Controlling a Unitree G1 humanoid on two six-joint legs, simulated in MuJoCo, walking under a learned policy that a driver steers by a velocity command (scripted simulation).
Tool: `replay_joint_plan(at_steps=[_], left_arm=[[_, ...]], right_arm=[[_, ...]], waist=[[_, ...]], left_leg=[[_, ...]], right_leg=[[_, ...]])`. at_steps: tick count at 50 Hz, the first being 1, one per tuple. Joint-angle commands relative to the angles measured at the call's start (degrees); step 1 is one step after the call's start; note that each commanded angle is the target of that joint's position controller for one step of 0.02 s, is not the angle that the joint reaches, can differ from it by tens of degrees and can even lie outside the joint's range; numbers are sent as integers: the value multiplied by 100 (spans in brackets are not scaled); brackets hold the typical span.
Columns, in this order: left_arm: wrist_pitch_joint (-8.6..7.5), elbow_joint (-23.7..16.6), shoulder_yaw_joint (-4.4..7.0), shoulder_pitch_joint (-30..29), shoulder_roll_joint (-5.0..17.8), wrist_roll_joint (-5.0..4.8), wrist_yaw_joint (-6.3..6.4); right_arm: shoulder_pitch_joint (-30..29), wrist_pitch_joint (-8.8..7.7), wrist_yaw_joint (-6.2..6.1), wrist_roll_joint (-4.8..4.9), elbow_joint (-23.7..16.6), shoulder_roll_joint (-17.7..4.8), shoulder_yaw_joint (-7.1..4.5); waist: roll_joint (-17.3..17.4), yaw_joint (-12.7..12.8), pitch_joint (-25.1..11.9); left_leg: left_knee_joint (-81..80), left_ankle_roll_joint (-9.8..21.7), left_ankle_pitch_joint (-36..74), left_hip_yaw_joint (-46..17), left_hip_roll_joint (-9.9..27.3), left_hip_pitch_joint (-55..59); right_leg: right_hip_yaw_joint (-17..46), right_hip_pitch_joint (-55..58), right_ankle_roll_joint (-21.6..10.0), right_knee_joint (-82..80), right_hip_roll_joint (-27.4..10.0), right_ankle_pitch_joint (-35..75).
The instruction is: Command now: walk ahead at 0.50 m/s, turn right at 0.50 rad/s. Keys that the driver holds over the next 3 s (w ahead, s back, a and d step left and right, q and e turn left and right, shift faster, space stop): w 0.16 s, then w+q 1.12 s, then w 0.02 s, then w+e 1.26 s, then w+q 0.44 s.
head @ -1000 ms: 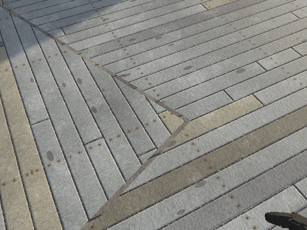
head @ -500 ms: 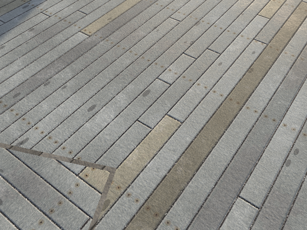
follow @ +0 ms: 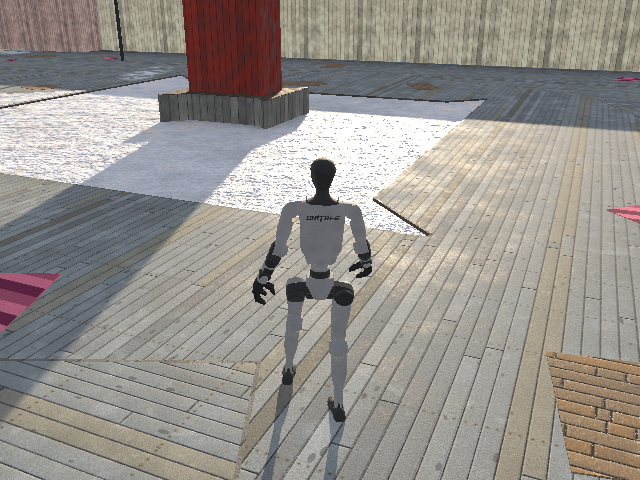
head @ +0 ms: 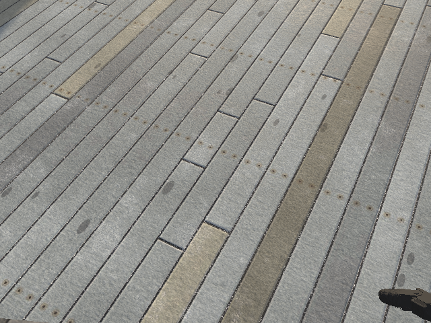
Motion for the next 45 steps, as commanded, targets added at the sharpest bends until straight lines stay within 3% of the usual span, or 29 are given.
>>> replay_joint_plan(at_steps=[1, 3, 4, 5, 6, 7, 8, 9, 10, 11, 12, 14, 18, 23, 25, 27, 28, 29, 30, 31, 32, 34, 36, 38, 45], left_arm=[[-25, -218, 237, 141, 868, 1, 63], [6, -176, 228, 111, 826, 34, 64], [9, -190, 177, 92, 692, 54, 47], [-1, -266, 68, 81, 448, 116, 22], [-63, -306, -33, 872, 132, -13, 20], [-107, -260, -31, 918, 387, -63, 29], [-115, -309, 78, 321, 816, -94, 20], [-122, -438, 69, -201, 828, -26, 23], [-162, -553, 64, -529, 760, 90, 9], [-189, -569, 76, -582, 682, 144, -6], [-206, -558, 58, -504, 571, 138, -20], [-227, -583, 8, -508, 388, 164, -36], [-301, -797, -121, -1333, 149, 178, -82], [-399, -961, -80, -2018, 319, 71, -173], [-443, -961, -15, -1943, 470, 49, -176], [-466, -760, 117, -1208, 699, 90, -118], [-471, -667, 218, -381, 1001, 182, -57], [-367, -524, 352, 226, 1500, 230, -37], [-321, -428, 283, 315, 1149, 165, -76], [-321, -453, 174, 55, 777, 131, -77], [-316, -468, 108, -260, 595, 146, -79], [-329, -397, 27, -688, 334, 200, -96], [-383, -312, 67, -823, 381, 190, -102], [-427, -213, 126, -827, 521, 176, -90], [-350, 90, 241, -520, 928, 92, -29]], right_arm=[[-374, -155, 71, 35, -442, -621, -163], [18, -205, 77, 15, -338, -698, -211], [506, -229, 45, -31, -200, -819, -289], [1267, -251, 12, -118, -112, -1049, -358], [2011, -187, 10, -169, 92, -1575, -511], [2217, -149, 83, 11, 242, -1236, -448], [1904, -129, 76, 83, 189, -860, -332], [1569, -82, 67, 31, 127, -739, -269], [1359, -44, 73, -9, 143, -644, -219], [1262, -41, 68, -47, 138, -538, -167], [1226, -37, 65, -49, 144, -506, -145], [1307, -36, 38, 40, 185, -578, -161], [1571, 37, -78, 124, 310, -920, -276], [2108, 177, -139, 181, 484, -940, -286], [2116, 226, -167, 177, 485, -991, -309], [2046, 249, -178, 140, 438, -824, -259], [1911, 223, -157, 69, 301, -525, -149], [2495, 144, -169, 132, 122, -66, -6], [2506, 123, -181, 229, 120, -454, -76], [2119, 148, -181, 253, 106, -824, -191], [1879, 186, -181, 210, 80, -810, -211], [1677, 270, -142, 144, -1, -648, -233], [1615, 359, -95, 162, -83, -408, -190], [1426, 405, -72, 130, -212, -327, -170], [316, 350, 162, 121, -627, -232, -71]], waist=[[-789, -104, -139], [-944, -315, -201], [-905, -560, -471], [-590, -914, -1193], [929, -791, -2053], [1387, -863, -1964], [696, -958, -1095], [275, -896, -613], [119, -785, -209], [173, -645, -113], [318, -547, -132], [402, -493, -206], [258, -702, -134], [290, -887, -108], [377, -733, -133], [349, -296, -462], [-38, 126, -1111], [-1555, 50, -1971], [-1771, 63, -1825], [-1215, 92, -1068], [-922, -26, -671], [-891, -293, -185], [-911, -419, -55], [-729, -457, -3], [-464, -124, 179]], left_leg=[[-308, 143, -56, 105, -156, 693], [-458, 360, -440, 262, -181, 1153], [-630, 538, -489, 372, -224, 1896], [-435, 894, -555, -234, 432, 3213], [-666, 1857, -1583, -2561, 1615, 5312], [-1428, 2017, -3062, -4024, 1971, 5471], [-1554, 1773, -3584, -3443, 1811, 4791], [-1619, 1622, -3122, -2746, 1552, 4071], [-1762, 1634, -2486, -2272, 1316, 3414], [-1875, 1588, -1937, -1942, 1094, 3026], [-1954, 1595, -1515, -1738, 937, 2819], [-2046, 1701, -872, -1435, 823, 2689], [-2112, 1625, -395, -890, 630, 2357], [-1792, 1445, -669, -1101, 693, 2427], [-1527, 1321, -828, -1346, 774, 2514], [-757, 1072, -552, -1231, 449, 2238], [604, 863, -973, -905, 110, 1617], [2450, 507, -2833, -72, -592, -100], [3497, 447, -3659, -163, -325, -956], [3885, 446, -3205, -248, -87, -1212], [3909, 410, -2781, -123, 81, -1108], [3577, 363, -2273, -90, 347, -798], [3358, 305, -2023, 3, 451, -568], [2989, 234, -1679, 20, 481, -639], [951, 402, -149, 491, 325, -223]], right_leg=[[1192, -177, -716, -191, -1482, 1088], [1284, 12, -612, 174, -1543, 1592], [1136, -16, -479, 720, -1284, 2190], [823, -496, -290, 2018, -986, 1896], [88, -2431, 203, 4051, -141, 204], [191, -3457, 275, 4927, -155, -1656], [303, -3856, 247, 5279, -442, -1261], [6, -3798, 233, 5192, -668, -864], [-176, -3740, 234, 4827, -861, -557], [-217, -3460, 228, 4460, -1036, -308], [-283, -3217, 261, 4202, -1077, -201], [-453, -3075, 376, 3604, -1084, -159], [-597, -2598, 584, 1860, -910, 989], [-518, -1926, 637, 844, -637, 1693], [-488, -1527, 527, 579, -636, 1477], [-546, -288, 280, 273, -726, 1297], [147, 982, -62, 386, -1513, 1071], [2171, 2752, -851, 119, -2834, 164], [3227, 2599, -1067, -303, -3100, -935], [2567, 1969, -871, -427, -2856, -1049], [1848, 1377, -725, -531, -2606, -495], [903, 459, -621, -868, -2247, 432], [327, 26, -644, -1141, -2160, 1031], [-109, -52, -706, -1289, -2177, 1535], [-1379, 238, -475, -1322, -2074, 2096]])
Next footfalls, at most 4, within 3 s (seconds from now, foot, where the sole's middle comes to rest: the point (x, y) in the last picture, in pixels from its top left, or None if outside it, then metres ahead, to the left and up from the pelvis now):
0.10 left None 0.24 0.14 -0.78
0.56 right None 0.47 -0.11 -0.78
1.04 left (187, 250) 0.69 0.22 -0.78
1.56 right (208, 166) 1.04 0.18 -0.78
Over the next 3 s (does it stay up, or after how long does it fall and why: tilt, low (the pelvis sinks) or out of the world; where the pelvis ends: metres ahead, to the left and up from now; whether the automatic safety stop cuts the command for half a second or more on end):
stays up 1.60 0.30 0.00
